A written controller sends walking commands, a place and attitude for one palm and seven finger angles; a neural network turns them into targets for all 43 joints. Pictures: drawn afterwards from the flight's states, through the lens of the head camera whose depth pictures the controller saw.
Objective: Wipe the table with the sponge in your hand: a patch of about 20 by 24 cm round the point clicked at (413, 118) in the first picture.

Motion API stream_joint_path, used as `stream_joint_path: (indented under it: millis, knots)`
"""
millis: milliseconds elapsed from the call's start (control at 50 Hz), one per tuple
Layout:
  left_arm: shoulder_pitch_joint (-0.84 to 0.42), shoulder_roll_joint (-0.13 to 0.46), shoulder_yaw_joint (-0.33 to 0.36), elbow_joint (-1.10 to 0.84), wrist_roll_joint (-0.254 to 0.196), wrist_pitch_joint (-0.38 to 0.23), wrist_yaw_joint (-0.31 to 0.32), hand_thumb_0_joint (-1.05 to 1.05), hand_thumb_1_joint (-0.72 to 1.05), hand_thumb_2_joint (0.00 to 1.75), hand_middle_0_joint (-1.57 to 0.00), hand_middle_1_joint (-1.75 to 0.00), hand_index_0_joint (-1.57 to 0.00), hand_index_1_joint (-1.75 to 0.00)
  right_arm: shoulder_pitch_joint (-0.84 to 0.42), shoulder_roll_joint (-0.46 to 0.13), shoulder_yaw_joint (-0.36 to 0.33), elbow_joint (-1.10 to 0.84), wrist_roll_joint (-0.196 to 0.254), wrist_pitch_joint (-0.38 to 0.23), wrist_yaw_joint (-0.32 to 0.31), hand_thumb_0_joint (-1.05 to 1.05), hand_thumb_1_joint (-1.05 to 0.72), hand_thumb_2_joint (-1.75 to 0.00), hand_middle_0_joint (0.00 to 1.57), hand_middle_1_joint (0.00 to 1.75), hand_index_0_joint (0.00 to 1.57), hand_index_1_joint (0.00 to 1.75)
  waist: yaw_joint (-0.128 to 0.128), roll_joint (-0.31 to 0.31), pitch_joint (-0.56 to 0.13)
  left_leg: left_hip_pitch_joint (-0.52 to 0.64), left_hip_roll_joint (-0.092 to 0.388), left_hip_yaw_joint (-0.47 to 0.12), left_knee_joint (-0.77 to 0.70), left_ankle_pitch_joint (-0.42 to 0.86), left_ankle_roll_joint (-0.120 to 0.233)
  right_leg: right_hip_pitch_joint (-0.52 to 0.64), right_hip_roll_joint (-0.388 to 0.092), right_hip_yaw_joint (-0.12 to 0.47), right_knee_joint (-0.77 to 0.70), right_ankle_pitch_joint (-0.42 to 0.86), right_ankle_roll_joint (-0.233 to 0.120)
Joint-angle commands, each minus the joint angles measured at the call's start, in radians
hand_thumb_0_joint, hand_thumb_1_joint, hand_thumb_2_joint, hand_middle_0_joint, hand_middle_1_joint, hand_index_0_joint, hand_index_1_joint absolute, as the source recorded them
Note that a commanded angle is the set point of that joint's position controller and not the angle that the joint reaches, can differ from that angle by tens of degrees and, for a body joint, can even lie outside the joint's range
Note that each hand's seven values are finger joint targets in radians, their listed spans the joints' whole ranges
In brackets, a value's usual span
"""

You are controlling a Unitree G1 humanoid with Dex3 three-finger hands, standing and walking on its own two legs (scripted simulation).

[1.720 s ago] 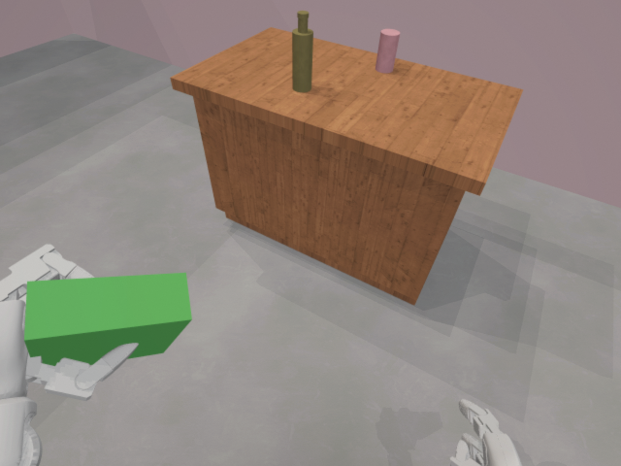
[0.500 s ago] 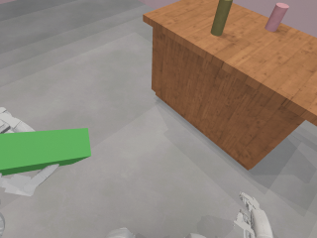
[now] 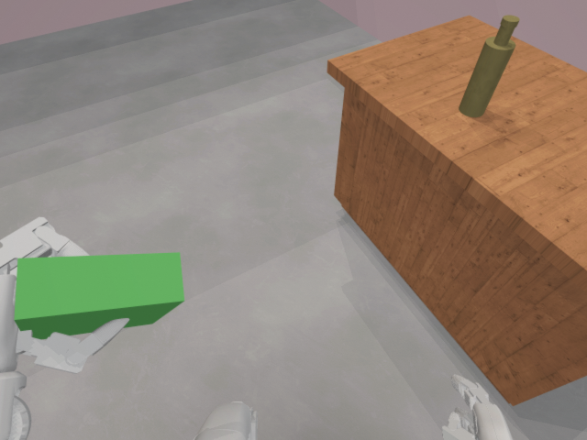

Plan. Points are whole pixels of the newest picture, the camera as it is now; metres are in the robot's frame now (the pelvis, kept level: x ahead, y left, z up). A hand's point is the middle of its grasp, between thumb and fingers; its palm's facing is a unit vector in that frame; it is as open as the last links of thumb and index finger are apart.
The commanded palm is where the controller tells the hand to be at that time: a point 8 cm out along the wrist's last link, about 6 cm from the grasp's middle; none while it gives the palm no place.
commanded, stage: walk to a spot facing it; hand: left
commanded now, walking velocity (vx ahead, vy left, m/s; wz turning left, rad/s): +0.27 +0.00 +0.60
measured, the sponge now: (123, 296) +0.23 +0.19 +0.15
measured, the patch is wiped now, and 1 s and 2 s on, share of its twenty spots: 0.00 0.00 0.00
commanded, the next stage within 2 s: none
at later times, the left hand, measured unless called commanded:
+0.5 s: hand (57, 250) +0.26 +0.24 +0.19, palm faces +0.54 -0.67 -0.52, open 9.0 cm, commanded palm +0.20 +0.27 +0.18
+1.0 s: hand (18, 369) +0.15 +0.23 +0.18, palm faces +0.78 -0.50 -0.38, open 9.0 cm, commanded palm +0.09 +0.24 +0.18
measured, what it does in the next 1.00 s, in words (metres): walks ahead, turning left: left foot, then right foot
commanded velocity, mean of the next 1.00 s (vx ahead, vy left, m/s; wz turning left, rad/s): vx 0.02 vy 0.00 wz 0.60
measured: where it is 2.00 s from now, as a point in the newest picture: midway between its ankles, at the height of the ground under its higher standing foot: outside the picture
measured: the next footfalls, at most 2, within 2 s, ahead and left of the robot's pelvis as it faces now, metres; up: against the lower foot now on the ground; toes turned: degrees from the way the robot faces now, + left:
left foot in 0.20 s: +0.16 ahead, +0.14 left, +0.00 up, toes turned +15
right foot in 0.54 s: +0.23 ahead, -0.14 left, +0.00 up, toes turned +7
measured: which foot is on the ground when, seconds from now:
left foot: up 0.00-0.18, down 0.20-0.54, up 0.56-0.92, down 0.94-1.00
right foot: down 0.00-0.20, up 0.22-0.52, down 0.54-0.96, up 0.98-1.00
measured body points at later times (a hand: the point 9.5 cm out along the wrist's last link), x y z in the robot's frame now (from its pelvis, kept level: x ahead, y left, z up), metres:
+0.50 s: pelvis +0.11 -0.04 -0.01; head +0.14 -0.04 +0.44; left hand +0.22 +0.27 +0.22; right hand +0.31 -0.18 -0.11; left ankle +0.12 +0.13 -0.74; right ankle +0.18 -0.15 -0.72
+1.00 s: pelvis +0.09 -0.08 -0.01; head +0.09 -0.06 +0.44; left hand +0.11 +0.25 +0.20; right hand +0.37 -0.23 -0.07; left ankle +0.03 +0.03 -0.74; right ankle +0.18 -0.15 -0.72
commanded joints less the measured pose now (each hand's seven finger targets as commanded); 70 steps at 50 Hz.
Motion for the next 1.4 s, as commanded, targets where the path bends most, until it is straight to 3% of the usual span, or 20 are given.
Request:
stream_joint_path:
  millis: [0, 140, 160, 180, 200, 340, 480, 500, 520, 540, 640, 880, 900, 960, 1060, 1200, 1240, 1260, 1280, 1380]
  knots:
    - [0.018, 0.203, 0.202, -0.222, -0.023, -0.069, 0.056, 0.0, 0.1, 1.3, -1.2, -1.6, -1.2, -1.6, -0.063, -0.031, -0.022, -0.209, -0.009, -0.046, -0.002, 0.0, -0.9, -0.9, 0.2, 0.3, 0.2, 0.3, 0.037, -0.156, -0.172, -0.004, 0.028, 0.079, -0.316, 0.041, 0.003, 0.189, -0.252, 0.134, -0.198, 0.433, -0.083]
    - [-0.049, 0.181, 0.156, -0.279, -0.029, -0.06, 0.088, 0.0, 0.1, 1.3, -1.2, -1.6, -1.2, -1.6, 0.004, -0.038, -0.044, -0.23, -0.004, -0.052, -0.015, 0.0, -0.9, -0.9, 0.2, 0.3, 0.2, 0.3, -0.024, -0.106, -0.264, 0.352, -0.099, 0.207, -0.684, 0.156, 0.028, 0.122, -0.209, 0.015, 0.223, 0.674, -0.008]
    - [-0.062, 0.169, 0.132, -0.312, -0.03, -0.072, 0.088, 0.0, 0.1, 1.3, -1.2, -1.6, -1.2, -1.6, 0.007, -0.056, -0.048, -0.235, 0.001, -0.056, -0.019, 0.0, -0.9, -0.9, 0.2, 0.3, 0.2, 0.3, -0.046, 0.065, -0.305, 0.558, -0.012, 0.056, -0.732, 0.28, 0.073, -0.054, -0.156, 0.003, 0.478, 0.462, 0.043]
    - [-0.078, 0.192, 0.154, -0.367, -0.04, -0.098, 0.087, 0.0, 0.1, 1.3, -1.2, -1.6, -1.2, -1.6, -0.021, -0.077, -0.046, -0.24, -0.002, -0.068, -0.011, 0.0, -0.9, -0.9, 0.2, 0.3, 0.2, 0.3, -0.017, 0.326, -0.32, 0.681, 0.291, -0.41, -0.748, 0.774, 0.241, -0.321, 0.026, 0.055, 0.73, -0.24, 0.108]
    - [-0.135, 0.238, 0.175, -0.375, -0.021, -0.113, 0.076, 0.0, 0.1, 1.3, -1.2, -1.6, -1.2, -1.6, -0.009, -0.087, -0.043, -0.234, 0.009, -0.085, 0.014, 0.0, -0.9, -0.9, 0.2, 0.3, 0.2, 0.3, -0.016, 0.279, -0.288, 0.678, 0.39, -0.602, -0.76, 0.951, 0.322, -0.439, 0.047, 0.176, 0.822, -0.412, 0.088]
    - [0.07, 0.207, 0.226, -0.411, -0.06, -0.083, 0.034, 0.0, 0.1, 1.3, -1.2, -1.6, -1.2, -1.6, -0.039, -0.061, -0.043, -0.189, 0.022, -0.094, 0.039, 0.0, -0.9, -0.9, 0.2, 0.3, 0.2, 0.3, 0.008, 0.302, -0.246, 0.305, 0.201, -0.23, -0.809, 0.475, 0.201, -0.213, 0.039, 0.164, 0.438, -0.112, 0.116]
    - [-0.033, 0.125, 0.144, -0.177, -0.058, -0.016, 0.016, 0.0, 0.1, 1.3, -1.2, -1.6, -1.2, -1.6, -0.033, -0.047, -0.017, -0.192, 0.032, -0.112, 0.013, 0.0, -0.9, -0.9, 0.2, 0.3, 0.2, 0.3, 0.019, 0.158, -0.198, 0.21, 0.13, -0.164, -0.64, 0.281, 0.115, 0.063, 0.105, 0.089, -0.076, 0.032, 0.13]
    - [-0.081, 0.149, 0.144, -0.15, -0.042, -0.005, 0.02, 0.0, 0.1, 1.3, -1.2, -1.6, -1.2, -1.6, -0.026, -0.032, -0.008, -0.187, 0.033, -0.111, 0.008, 0.0, -0.9, -0.9, 0.2, 0.3, 0.2, 0.3, 0.017, -0.016, -0.195, 0.134, 0.053, -0.104, -0.496, 0.129, 0.07, 0.128, -0.013, 0.194, -0.207, 0.155, 0.091]
    - [-0.111, 0.229, 0.173, -0.115, -0.031, 0.012, 0.033, 0.0, 0.1, 1.3, -1.2, -1.6, -1.2, -1.6, -0.041, -0.013, -0.004, -0.199, 0.027, -0.105, -0.001, 0.0, -0.9, -0.9, 0.2, 0.3, 0.2, 0.3, 0.017, -0.323, -0.173, -0.062, -0.087, -0.007, -0.185, -0.195, 0.005, 0.17, -0.289, 0.545, -0.255, 0.352, -0.026]
    - [-0.149, 0.215, 0.155, -0.09, -0.045, 0.025, 0.041, 0.0, 0.1, 1.3, -1.2, -1.6, -1.2, -1.6, -0.03, -0.061, -0.023, -0.179, 0.018, -0.113, -0.009, 0.0, -0.9, -0.9, 0.2, 0.3, 0.2, 0.3, 0.026, -0.351, -0.188, -0.036, -0.073, -0.105, 0.04, -0.185, 0.001, 0.089, -0.365, 0.571, -0.279, 0.349, -0.066]
    - [-0.135, 0.201, 0.13, -0.175, -0.02, -0.019, 0.04, 0.0, 0.1, 1.3, -1.2, -1.6, -1.2, -1.6, -0.126, -0.037, -0.004, -0.171, 0.004, -0.074, -0.024, 0.0, -0.9, -0.9, 0.2, 0.3, 0.2, 0.3, 0.015, -0.171, -0.153, -0.009, -0.018, -0.056, 0.111, -0.037, -0.04, 0.067, -0.24, 0.201, -0.218, 0.417, -0.053]
    - [-0.006, 0.156, 0.152, -0.233, -0.052, -0.033, 0.068, 0.0, 0.1, 1.3, -1.2, -1.6, -1.2, -1.6, -0.013, -0.051, -0.028, -0.243, -0.001, -0.042, -0.023, 0.0, -0.9, -0.9, 0.2, 0.3, 0.2, 0.3, 0.003, -0.124, -0.269, 0.244, -0.039, 0.048, -0.676, 0.05, 0.006, 0.148, -0.26, 0.143, -0.028, 0.403, -0.028]
    - [-0.034, 0.171, 0.151, -0.25, -0.056, -0.039, 0.066, 0.0, 0.1, 1.3, -1.2, -1.6, -1.2, -1.6, -0.007, -0.063, -0.033, -0.244, 0.003, -0.041, -0.025, 0.0, -0.9, -0.9, 0.2, 0.3, 0.2, 0.3, -0.013, -0.067, -0.268, 0.322, -0.022, 0.023, -0.741, 0.146, 0.025, 0.076, -0.227, 0.12, 0.065, 0.338, 0.009]
    - [-0.062, 0.216, 0.152, -0.32, -0.038, -0.08, 0.033, 0.0, 0.1, 1.3, -1.2, -1.6, -1.2, -1.6, 0.01, -0.088, -0.032, -0.224, -0.008, -0.09, -0.012, 0.0, -0.9, -0.9, 0.2, 0.3, 0.2, 0.3, 0.003, 0.39, -0.175, 0.489, 0.364, -0.558, -0.815, 0.99, 0.266, -0.407, 0.015, 0.169, 0.53, -0.366, 0.119]
    - [-0.026, 0.182, 0.135, -0.368, -0.03, -0.068, 0.017, 0.0, 0.1, 1.3, -1.2, -1.6, -1.2, -1.6, -0.018, -0.096, -0.048, -0.195, 0.016, -0.124, 0.034, 0.0, -0.9, -0.9, 0.2, 0.3, 0.2, 0.3, 0.005, 0.311, -0.184, 0.315, 0.152, -0.248, -0.798, 0.551, 0.181, -0.221, 0.071, 0.162, 0.429, -0.114, 0.119]
    - [-0.068, 0.142, 0.124, -0.177, -0.048, -0.021, 0.012, 0.0, 0.1, 1.3, -1.2, -1.6, -1.2, -1.6, -0.055, -0.063, -0.01, -0.17, 0.01, -0.104, 0.018, 0.0, -0.9, -0.9, 0.2, 0.3, 0.2, 0.3, 0.019, 0.245, -0.153, 0.126, 0.124, -0.356, -0.867, -0.139, 0.182, 0.079, 0.158, 0.092, 0.057, -0.201, 0.097]
    - [-0.108, 0.151, 0.111, -0.125, -0.031, -0.006, 0.005, 0.0, 0.1, 1.3, -1.2, -1.6, -1.2, -1.6, -0.063, -0.029, 0.002, -0.165, 0.016, -0.089, 0.016, 0.0, -0.9, -0.9, 0.2, 0.3, 0.2, 0.3, 0.046, -0.01, -0.135, -0.12, 0.005, -0.221, -0.536, -0.216, 0.105, 0.267, -0.019, 0.271, -0.249, -0.217, 0.009]
    - [-0.12, 0.221, 0.14, -0.114, -0.027, 0.007, 0.009, 0.0, 0.1, 1.3, -1.2, -1.6, -1.2, -1.6, -0.08, -0.005, 0.003, -0.175, 0.016, -0.083, 0.016, 0.0, -0.9, -0.9, 0.2, 0.3, 0.2, 0.3, 0.052, -0.329, -0.106, -0.269, -0.111, -0.066, -0.123, -0.21, 0.028, 0.228, -0.33, 0.693, -0.407, -0.361, -0.111]
    - [-0.215, 0.232, 0.132, -0.17, -0.048, -0.001, 0.023, 0.0, 0.1, 1.3, -1.2, -1.6, -1.2, -1.6, -0.116, -0.068, -0.015, -0.173, -0.003, -0.1, 0.011, 0.0, -0.9, -0.9, 0.2, 0.3, 0.2, 0.3, 0.031, -0.288, -0.08, -0.254, -0.063, -0.134, 0.084, -0.104, 0.006, 0.101, -0.409, 0.75, -0.432, -0.334, -0.123]
    - [-0.122, 0.205, 0.123, -0.132, -0.026, -0.033, 0.016, 0.0, 0.1, 1.3, -1.2, -1.6, -1.2, -1.6, -0.122, -0.057, -0.012, -0.15, -0.004, -0.067, -0.006, 0.0, -0.9, -0.9, 0.2, 0.3, 0.2, 0.3, 0.019, -0.117, -0.06, -0.136, 0.001, -0.055, 0.118, 0.089, -0.026, 0.034, -0.225, 0.242, -0.344, 0.021, -0.045]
